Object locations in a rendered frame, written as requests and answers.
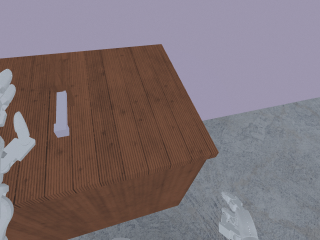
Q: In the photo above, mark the left robot hand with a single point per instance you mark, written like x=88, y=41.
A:
x=19, y=147

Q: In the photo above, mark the right robot hand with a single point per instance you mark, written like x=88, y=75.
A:
x=240, y=224

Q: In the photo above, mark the robot left forearm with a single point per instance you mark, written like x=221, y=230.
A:
x=6, y=210

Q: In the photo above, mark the counter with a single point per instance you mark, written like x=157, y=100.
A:
x=136, y=141

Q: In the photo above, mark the tap lever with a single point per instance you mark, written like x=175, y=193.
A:
x=61, y=128

